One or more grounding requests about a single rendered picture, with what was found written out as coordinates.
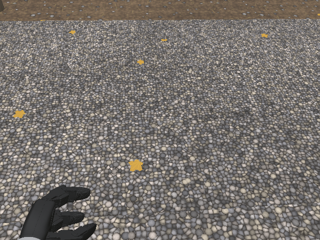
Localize left robot hand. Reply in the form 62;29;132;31
19;184;97;240

